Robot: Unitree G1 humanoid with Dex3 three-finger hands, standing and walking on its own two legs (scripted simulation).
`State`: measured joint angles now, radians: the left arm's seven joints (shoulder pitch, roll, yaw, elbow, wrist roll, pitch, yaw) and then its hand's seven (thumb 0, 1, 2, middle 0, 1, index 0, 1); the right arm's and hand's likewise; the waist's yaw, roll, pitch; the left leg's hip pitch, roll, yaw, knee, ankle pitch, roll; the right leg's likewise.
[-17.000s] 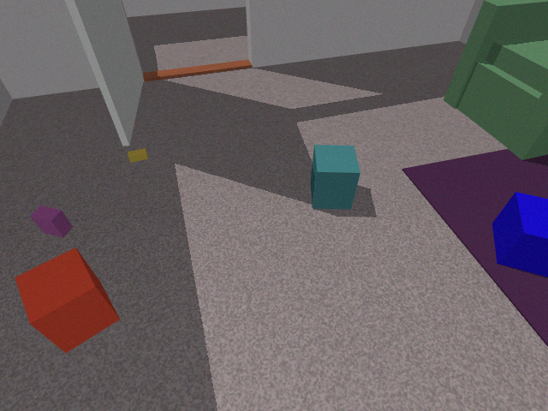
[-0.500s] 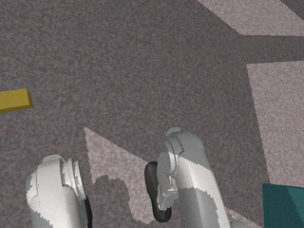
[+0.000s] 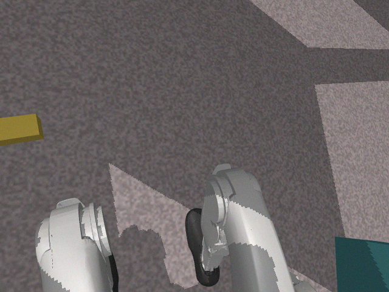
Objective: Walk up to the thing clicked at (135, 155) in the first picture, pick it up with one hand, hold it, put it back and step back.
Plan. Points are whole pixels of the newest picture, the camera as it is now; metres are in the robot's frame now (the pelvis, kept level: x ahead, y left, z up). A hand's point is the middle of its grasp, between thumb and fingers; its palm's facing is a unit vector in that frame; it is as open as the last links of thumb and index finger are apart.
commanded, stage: rise first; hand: left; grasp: from above
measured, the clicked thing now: (15, 130) +0.50 +0.31 -0.30
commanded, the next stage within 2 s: none
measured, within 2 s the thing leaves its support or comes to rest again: neither
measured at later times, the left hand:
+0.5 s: hand out of the picture +0.46 +0.34 -0.18, palm faces -0.44 -0.09 -0.90, open 13.3 cm
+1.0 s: hand out of the picture +0.46 +0.34 -0.18, palm faces -0.45 -0.10 -0.89, open 13.5 cm
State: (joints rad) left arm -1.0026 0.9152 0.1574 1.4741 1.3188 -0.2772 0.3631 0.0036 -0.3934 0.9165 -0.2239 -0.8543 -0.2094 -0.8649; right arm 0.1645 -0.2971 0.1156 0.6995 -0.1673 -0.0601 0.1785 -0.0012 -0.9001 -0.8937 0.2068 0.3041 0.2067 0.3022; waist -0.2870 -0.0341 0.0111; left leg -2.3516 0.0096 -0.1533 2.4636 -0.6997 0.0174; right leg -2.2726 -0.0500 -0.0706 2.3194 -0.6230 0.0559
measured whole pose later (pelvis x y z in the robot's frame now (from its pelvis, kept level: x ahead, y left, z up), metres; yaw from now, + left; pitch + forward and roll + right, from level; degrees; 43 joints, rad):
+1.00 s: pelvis +0.00 +0.00 +0.00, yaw +0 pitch +32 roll -11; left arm -1.00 0.93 0.17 1.49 1.33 -0.30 0.36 0.00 -0.40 0.92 -0.21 -0.86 -0.20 -0.87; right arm 0.16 -0.31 0.12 0.69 -0.17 -0.06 0.18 0.00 -0.89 -0.89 0.21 0.30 0.21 0.30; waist -0.29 -0.04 0.02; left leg -2.35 0.00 -0.16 2.47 -0.70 0.02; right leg -2.27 -0.05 -0.08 2.32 -0.62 0.06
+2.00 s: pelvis +0.00 +0.00 +0.00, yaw -1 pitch +32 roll -12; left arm -1.00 0.96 0.19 1.49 1.33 -0.29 0.35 0.00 -0.48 0.98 -0.13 -0.93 -0.12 -0.94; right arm 0.17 -0.32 0.13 0.67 -0.17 -0.07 0.18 0.00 -0.89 -0.89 0.21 0.30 0.21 0.30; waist -0.30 -0.04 0.04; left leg -2.36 0.00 -0.17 2.48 -0.69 0.02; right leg -2.27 -0.04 -0.08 2.33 -0.62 0.06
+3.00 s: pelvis +0.00 -0.01 +0.00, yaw -1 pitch +32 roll -10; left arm -1.04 0.95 0.17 1.50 1.24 -0.19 0.27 0.00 -0.53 1.00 -0.11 -0.97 -0.10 -0.98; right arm 0.20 -0.33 0.17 0.63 -0.17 -0.07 0.17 0.00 -0.90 -0.89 0.21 0.30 0.21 0.30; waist -0.33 -0.02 0.09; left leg -2.35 0.01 -0.17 2.47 -0.69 0.00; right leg -2.29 -0.03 -0.08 2.32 -0.60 0.05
